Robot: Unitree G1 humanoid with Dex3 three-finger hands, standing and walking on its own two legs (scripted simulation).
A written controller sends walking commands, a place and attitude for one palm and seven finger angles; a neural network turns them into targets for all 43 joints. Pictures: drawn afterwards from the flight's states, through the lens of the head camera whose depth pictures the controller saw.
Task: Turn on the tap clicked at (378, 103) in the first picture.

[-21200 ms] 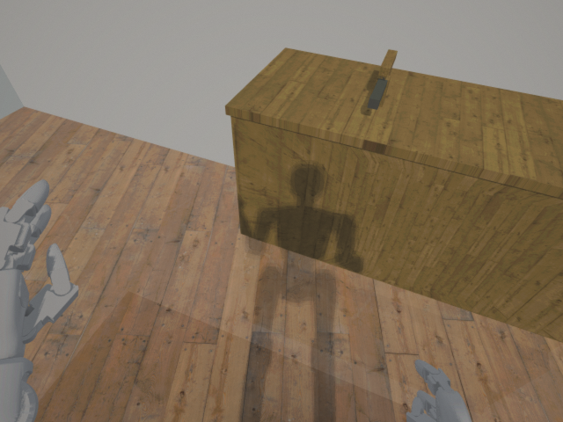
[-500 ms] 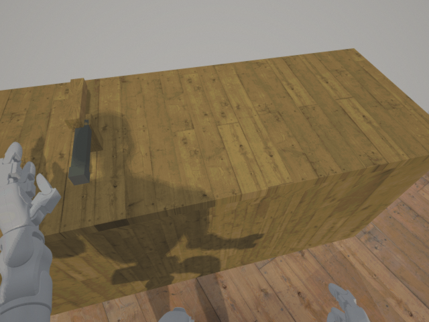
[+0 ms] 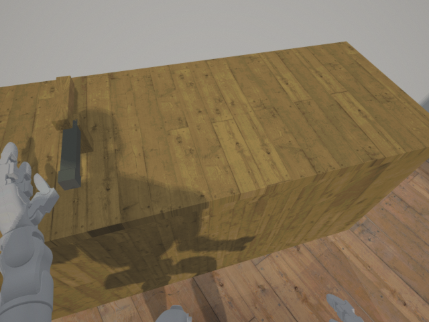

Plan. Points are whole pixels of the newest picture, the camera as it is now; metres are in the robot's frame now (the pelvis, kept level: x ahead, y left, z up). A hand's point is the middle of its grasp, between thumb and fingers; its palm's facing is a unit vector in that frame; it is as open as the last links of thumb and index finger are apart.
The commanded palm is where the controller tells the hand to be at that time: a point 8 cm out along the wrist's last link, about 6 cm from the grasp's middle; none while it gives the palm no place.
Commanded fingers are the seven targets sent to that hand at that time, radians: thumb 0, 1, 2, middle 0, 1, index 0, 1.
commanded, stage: reach beside the lever's end, fingers flat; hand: left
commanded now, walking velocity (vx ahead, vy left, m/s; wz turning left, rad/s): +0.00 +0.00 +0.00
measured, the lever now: (69, 179) +0.35 +0.28 +0.07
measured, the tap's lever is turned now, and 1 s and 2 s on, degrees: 0 3 35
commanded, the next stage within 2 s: push the lever round in 0.10 s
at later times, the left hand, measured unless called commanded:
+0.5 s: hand (61, 191) +0.32 +0.29 +0.06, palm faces +0.54 -0.84 -0.08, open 7.8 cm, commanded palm +0.27 +0.32 +0.06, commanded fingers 0.00 0.90 0.90 -0.15 -0.15 -0.15 -0.15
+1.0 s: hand (70, 191) +0.32 +0.27 +0.07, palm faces +0.55 -0.83 -0.06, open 7.7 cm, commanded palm +0.28 +0.29 +0.06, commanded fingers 0.00 0.90 0.90 -0.15 -0.15 -0.15 -0.15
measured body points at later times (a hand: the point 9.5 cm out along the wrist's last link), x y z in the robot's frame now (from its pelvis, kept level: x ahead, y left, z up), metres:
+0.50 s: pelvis +0.00 -0.01 +0.00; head +0.04 +0.00 +0.45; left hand +0.29 +0.33 +0.07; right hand +0.14 -0.26 -0.10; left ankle +0.04 +0.11 -0.69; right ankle -0.02 -0.13 -0.69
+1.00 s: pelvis -0.01 -0.01 +0.00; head +0.04 -0.01 +0.45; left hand +0.28 +0.32 +0.07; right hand +0.14 -0.26 -0.10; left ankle +0.04 +0.11 -0.69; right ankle -0.02 -0.13 -0.69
